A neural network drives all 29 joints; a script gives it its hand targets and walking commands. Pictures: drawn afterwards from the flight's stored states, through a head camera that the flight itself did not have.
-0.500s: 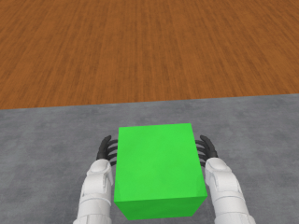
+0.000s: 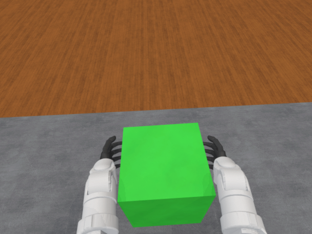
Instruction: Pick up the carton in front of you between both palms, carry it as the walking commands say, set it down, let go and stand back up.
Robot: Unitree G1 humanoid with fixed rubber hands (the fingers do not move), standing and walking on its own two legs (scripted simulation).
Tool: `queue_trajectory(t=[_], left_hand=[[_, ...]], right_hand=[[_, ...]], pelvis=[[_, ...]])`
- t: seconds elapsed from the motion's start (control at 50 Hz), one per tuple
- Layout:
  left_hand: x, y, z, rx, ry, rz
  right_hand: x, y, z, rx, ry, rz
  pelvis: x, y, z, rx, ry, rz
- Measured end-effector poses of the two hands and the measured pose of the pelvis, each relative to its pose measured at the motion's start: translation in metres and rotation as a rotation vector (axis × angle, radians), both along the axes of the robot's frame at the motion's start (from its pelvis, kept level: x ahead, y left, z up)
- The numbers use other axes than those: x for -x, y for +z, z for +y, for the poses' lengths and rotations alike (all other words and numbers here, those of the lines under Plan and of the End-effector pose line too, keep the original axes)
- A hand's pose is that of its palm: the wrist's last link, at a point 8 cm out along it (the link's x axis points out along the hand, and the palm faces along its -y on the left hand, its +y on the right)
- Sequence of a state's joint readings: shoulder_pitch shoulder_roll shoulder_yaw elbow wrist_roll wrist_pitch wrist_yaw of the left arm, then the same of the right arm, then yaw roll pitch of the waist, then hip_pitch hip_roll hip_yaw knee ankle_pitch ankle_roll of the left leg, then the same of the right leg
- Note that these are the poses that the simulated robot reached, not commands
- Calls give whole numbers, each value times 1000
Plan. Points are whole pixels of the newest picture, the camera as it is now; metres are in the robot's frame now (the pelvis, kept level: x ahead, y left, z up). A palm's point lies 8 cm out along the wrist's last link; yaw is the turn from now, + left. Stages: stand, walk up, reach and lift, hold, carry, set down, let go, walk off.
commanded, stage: reach and lift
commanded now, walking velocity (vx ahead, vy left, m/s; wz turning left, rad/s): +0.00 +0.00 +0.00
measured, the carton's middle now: (163, 177) +0.30 +0.00 -0.05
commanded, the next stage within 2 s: hold in 0.60 s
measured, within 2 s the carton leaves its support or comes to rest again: neither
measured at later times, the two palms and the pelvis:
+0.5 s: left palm (106, 159) +0.31 +0.15 +0.04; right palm (219, 158) +0.31 -0.15 +0.04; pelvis +0.02 +0.00 +0.01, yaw +0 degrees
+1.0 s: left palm (104, 161) +0.30 +0.15 +0.06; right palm (221, 159) +0.29 -0.15 +0.05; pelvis +0.01 +0.00 +0.01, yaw +0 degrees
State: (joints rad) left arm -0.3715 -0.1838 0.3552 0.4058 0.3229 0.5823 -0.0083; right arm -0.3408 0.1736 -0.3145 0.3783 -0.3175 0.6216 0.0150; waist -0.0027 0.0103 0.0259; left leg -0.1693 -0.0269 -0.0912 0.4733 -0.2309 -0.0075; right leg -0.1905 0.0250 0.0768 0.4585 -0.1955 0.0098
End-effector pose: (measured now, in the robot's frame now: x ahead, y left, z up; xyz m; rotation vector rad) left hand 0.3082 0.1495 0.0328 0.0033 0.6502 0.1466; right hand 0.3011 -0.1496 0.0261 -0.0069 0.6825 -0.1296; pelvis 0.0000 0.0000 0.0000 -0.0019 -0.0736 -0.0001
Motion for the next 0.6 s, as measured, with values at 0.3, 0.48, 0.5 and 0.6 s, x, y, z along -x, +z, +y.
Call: queue_trajectory(t=[0.3,0.48,0.5,0.6], left_hand=[[-6,6,-1,-25,-17,8],[-6,10,1,-30,-24,10],[-6,10,1,-30,-25,10],[-5,13,1,-28,-26,7]], right_hand=[[-7,7,0,26,21,8],[-6,11,1,33,24,10],[-5,11,1,33,24,10],[-4,14,1,31,20,7]], pelvis=[[-16,5,-3,1,3,-3],[-21,7,-1,1,2,-13],[-21,7,0,2,1,-14],[-20,7,1,1,0,-22]])
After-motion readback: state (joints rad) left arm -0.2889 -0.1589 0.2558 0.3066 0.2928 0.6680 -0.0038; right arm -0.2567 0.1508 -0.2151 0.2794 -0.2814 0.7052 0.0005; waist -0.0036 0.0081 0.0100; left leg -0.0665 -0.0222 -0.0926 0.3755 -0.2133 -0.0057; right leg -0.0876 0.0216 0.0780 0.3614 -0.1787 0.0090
